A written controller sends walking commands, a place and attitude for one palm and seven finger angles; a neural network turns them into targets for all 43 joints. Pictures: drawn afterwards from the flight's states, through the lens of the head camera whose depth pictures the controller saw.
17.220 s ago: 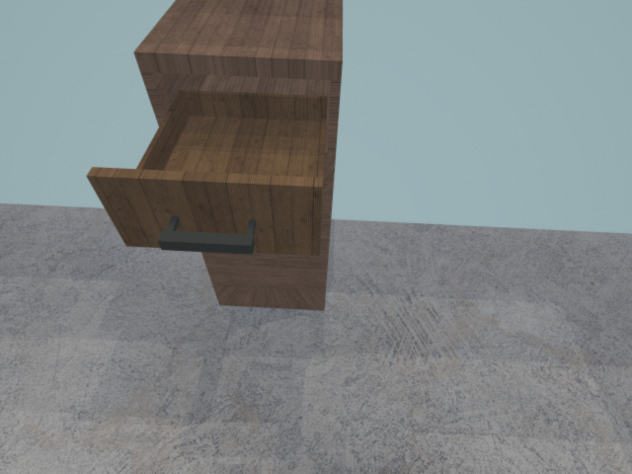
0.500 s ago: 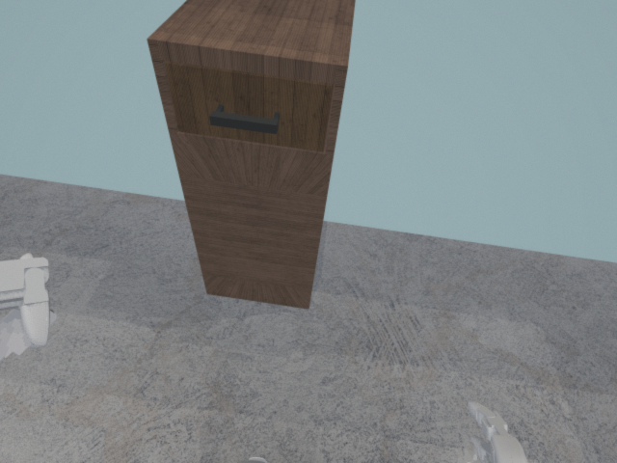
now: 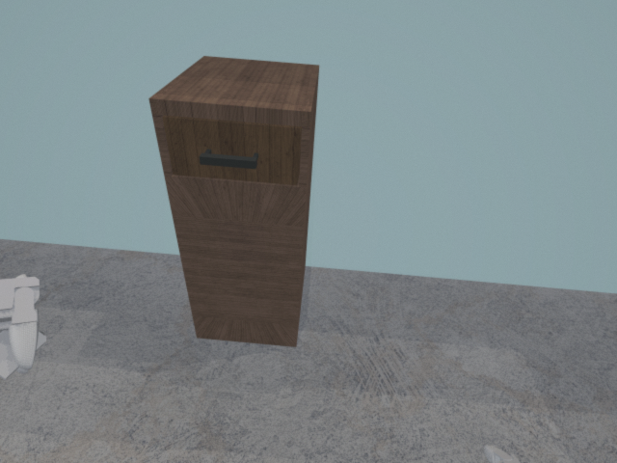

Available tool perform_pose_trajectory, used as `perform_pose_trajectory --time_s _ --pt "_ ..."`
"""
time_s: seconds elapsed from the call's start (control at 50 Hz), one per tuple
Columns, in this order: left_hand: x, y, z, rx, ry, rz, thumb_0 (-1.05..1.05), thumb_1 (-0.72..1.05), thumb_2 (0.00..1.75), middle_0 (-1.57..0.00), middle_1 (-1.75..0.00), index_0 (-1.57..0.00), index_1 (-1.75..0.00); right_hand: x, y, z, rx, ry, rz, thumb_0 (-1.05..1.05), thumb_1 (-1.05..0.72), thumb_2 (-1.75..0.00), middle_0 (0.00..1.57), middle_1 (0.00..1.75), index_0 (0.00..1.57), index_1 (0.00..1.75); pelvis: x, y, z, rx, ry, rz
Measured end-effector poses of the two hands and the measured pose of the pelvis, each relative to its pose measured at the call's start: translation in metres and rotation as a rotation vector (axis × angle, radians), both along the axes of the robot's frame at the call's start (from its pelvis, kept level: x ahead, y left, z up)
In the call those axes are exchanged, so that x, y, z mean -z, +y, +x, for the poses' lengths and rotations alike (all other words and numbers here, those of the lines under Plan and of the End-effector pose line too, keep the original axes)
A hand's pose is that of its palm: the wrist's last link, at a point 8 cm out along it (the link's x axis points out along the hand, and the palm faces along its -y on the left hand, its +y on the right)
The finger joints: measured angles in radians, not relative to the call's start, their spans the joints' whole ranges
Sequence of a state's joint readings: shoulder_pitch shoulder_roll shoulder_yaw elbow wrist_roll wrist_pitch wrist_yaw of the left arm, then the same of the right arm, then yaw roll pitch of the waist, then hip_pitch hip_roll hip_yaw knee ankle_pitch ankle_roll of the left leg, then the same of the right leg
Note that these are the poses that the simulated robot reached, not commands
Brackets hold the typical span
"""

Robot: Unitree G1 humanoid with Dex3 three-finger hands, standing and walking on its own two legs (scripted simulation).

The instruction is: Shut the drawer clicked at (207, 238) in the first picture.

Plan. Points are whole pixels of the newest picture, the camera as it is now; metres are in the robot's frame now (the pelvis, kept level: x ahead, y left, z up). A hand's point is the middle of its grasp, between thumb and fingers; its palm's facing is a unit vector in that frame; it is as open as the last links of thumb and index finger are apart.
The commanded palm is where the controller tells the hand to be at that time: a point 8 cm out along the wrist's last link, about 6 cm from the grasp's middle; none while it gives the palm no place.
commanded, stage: stop stepping back and stand still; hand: left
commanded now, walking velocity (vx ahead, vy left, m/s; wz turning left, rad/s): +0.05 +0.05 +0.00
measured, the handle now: (230, 157) +0.82 +0.25 +0.05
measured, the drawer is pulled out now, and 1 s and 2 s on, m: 0.00 0.00 0.00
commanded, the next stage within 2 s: let the arm hang, fingers relaxed in 1.26 s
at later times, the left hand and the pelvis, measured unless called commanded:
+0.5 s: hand out of the picture +0.12 +0.28 +0.20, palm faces +0.52 -0.76 -0.40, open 3.2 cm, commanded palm +0.08 +0.30 +0.20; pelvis -0.04 +0.01 +0.02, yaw +1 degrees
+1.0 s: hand out of the picture +0.11 +0.29 +0.17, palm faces +0.38 -0.80 -0.46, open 3.2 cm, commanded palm +0.06 +0.33 +0.20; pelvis -0.07 +0.04 +0.02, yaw +2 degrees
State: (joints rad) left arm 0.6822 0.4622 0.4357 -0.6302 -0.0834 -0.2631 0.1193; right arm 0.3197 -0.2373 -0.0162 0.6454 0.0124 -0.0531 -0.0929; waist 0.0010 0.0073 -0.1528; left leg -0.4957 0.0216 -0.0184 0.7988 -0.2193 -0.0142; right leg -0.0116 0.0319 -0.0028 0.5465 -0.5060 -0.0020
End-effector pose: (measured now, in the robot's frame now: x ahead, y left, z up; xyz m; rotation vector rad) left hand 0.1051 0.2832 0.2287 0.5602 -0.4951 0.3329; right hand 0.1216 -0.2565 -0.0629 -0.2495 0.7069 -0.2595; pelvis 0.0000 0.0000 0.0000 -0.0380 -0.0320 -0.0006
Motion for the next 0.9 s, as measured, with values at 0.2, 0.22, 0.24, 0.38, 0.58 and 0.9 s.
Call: perform_pose_trajectory --time_s 0.2,0.22,0.24,0.38,0.58,0.9 --pt "0.045 0.014 0.038 -0.016 0.170 -0.183 0.01 0.89 0.90 -1.40 -1.60 -1.40 -1.60 -0.015 0.033 -0.012 -0.060 -0.020 0.011 0.02 -0.91 -0.90 0.20 0.30 0.20 0.30 -0.011 0.015 -0.035 0.005 0.003 0.033" --pt "0.038 0.004 0.035 0.034 0.174 -0.156 0.02 0.89 0.90 -1.40 -1.60 -1.40 -1.60 -0.020 0.039 -0.014 -0.070 -0.037 0.027 0.02 -0.91 -0.90 0.20 0.30 0.20 0.30 -0.013 0.013 -0.038 0.010 0.007 0.033" --pt "0.030 -0.005 0.029 0.078 0.173 -0.126 0.02 0.89 0.90 -1.40 -1.60 -1.40 -1.60 -0.024 0.044 -0.016 -0.079 -0.051 0.043 0.02 -0.91 -0.90 0.20 0.30 0.20 0.30 -0.015 0.011 -0.041 0.014 0.010 0.034" --pt "-0.003 -0.013 -0.021 0.061 0.191 0.042 0.01 0.88 0.90 -1.40 -1.60 -1.40 -1.60 -0.016 0.050 -0.023 -0.103 -0.031 0.105 0.01 -0.90 -0.90 0.21 0.30 0.21 0.30 -0.018 0.006 -0.050 0.002 0.025 0.029" --pt "0.046 0.041 -0.019 -0.213 0.192 -0.237 0.01 0.89 0.90 -1.40 -1.60 -1.40 -1.60 -0.001 0.035 -0.018 -0.108 0.053 -0.008 0.02 -0.90 -0.90 0.21 0.30 0.21 0.30 -0.016 0.029 -0.042 -0.059 0.025 0.022" --pt "0.013 0.035 -0.021 -0.057 0.233 -0.035 0.01 0.89 0.90 -1.40 -1.60 -1.40 -1.60 -0.013 0.083 -0.011 -0.128 -0.026 0.121 0.01 -0.90 -0.90 0.21 0.30 0.21 0.30 -0.021 0.038 -0.060 -0.024 0.023 0.023"
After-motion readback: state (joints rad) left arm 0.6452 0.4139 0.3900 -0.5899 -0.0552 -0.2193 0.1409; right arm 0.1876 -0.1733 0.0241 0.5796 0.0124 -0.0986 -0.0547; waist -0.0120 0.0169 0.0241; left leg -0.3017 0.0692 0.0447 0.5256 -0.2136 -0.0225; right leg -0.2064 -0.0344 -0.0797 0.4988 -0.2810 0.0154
